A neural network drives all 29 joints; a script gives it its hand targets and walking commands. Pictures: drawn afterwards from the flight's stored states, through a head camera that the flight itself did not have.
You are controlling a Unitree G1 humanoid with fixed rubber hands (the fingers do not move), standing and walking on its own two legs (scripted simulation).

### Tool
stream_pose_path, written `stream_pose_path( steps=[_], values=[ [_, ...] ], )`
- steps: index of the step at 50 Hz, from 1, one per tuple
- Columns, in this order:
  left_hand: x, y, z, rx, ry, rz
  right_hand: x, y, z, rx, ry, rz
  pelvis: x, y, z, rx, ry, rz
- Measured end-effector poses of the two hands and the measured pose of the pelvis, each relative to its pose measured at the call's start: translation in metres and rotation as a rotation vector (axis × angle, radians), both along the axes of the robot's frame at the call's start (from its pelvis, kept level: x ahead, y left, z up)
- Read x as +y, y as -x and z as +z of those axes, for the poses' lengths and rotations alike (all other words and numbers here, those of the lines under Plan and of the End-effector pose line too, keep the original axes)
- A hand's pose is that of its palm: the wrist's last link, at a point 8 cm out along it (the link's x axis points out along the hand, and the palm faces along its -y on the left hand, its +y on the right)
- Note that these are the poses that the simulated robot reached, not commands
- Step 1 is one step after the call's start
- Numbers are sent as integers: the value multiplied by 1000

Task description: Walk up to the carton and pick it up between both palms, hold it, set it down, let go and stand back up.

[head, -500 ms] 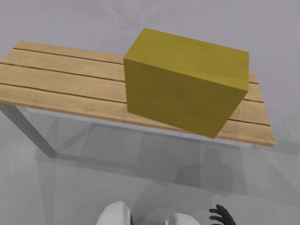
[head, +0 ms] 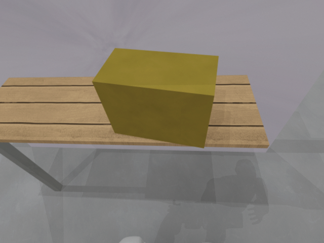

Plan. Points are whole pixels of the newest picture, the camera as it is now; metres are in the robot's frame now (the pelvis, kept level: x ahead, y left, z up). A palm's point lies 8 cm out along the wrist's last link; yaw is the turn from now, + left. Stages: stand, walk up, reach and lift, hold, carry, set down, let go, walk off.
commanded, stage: walk up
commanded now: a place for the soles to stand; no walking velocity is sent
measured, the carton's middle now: (160, 99) +0.51 +0.01 +0.02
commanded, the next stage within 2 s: none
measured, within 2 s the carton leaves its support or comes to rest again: neither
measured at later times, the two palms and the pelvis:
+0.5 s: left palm out of the picture -0.01 +0.27 -0.13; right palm out of the picture +0.02 -0.21 -0.13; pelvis -0.01 +0.03 +0.01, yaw +0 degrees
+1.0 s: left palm out of the picture +0.00 +0.27 -0.13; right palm out of the picture +0.01 -0.23 -0.14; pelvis +0.01 +0.03 +0.00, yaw -1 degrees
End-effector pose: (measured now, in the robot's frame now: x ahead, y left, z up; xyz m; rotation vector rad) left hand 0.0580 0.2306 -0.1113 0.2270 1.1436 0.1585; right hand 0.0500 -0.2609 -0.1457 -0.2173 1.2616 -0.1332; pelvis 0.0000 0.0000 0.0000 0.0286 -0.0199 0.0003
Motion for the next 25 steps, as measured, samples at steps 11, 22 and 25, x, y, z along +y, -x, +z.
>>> stream_pose_path(
  steps=[11, 22, 25],
  values=[
    [14, 26, -20, 34, 71, 16, 40, 19, 14, 26, -21, 27, 15, 10, 2, -16, 14, 18],
    [36, 66, -17, 136, 38, 15, 54, 27, 13, 9, -37, 12, 28, 12, 6, -11, 23, 7],
    [40, 73, -16, 164, 25, 15, 53, 34, 12, 34, -37, 7, 29, 11, 7, -8, 20, 6]
  ],
)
